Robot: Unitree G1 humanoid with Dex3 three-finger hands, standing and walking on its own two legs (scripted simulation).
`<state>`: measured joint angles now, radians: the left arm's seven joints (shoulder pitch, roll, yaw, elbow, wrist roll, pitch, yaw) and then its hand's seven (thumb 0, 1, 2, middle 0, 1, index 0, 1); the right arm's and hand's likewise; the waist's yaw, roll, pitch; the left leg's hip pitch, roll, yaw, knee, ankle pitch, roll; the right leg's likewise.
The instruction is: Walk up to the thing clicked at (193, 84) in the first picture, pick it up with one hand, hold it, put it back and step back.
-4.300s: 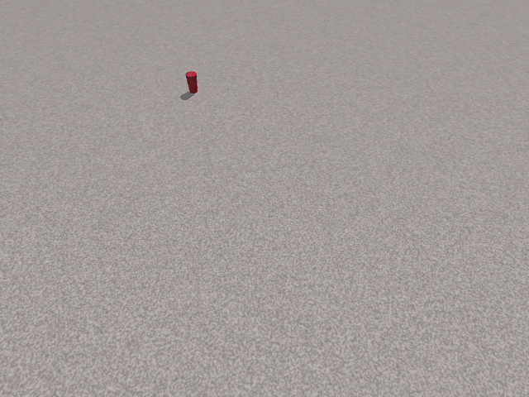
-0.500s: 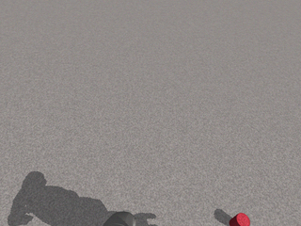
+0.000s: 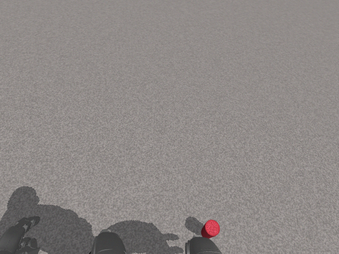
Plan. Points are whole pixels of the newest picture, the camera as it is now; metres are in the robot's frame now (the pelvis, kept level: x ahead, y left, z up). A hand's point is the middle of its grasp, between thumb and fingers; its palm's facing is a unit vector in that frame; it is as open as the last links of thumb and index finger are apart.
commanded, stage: walk up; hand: left
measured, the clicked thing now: (209, 230) +0.31 -0.26 -0.65
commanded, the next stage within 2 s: none
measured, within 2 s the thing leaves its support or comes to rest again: neither
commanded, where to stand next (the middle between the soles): -0.02 -0.62 m, yaw +8 degrees
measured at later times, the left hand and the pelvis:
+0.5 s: hand out of the picture +0.05 +0.09 -0.12, palm faces -0.02 -0.96 -0.29, open 7.4 cm; pelvis -0.03 -0.18 +0.04, yaw +5 degrees
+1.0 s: hand out of the picture -0.01 -0.12 -0.11, palm faces +0.02 -0.93 -0.36, open 7.4 cm; pelvis -0.07 -0.40 +0.03, yaw +6 degrees
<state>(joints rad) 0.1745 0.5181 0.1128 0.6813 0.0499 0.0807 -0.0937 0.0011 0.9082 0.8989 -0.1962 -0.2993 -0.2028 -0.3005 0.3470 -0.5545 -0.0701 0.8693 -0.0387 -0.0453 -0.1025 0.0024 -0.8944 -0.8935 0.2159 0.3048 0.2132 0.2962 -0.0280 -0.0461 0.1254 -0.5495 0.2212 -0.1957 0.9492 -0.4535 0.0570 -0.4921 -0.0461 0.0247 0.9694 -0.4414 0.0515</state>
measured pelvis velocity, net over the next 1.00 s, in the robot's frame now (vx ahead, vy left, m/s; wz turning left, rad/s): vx -0.07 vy -0.40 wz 0.10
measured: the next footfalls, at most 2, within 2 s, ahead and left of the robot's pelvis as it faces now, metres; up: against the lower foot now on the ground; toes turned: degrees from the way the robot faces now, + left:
left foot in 0.32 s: +0.05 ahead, -0.04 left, +0.00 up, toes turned +7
right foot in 0.70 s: +0.03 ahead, -0.50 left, +0.00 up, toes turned +4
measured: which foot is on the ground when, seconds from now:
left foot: up 0.00-0.30, down 0.32-0.72, up 0.74-0.98, down 1.00-1.00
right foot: down 0.00-0.34, up 0.36-0.68, down 0.70-1.00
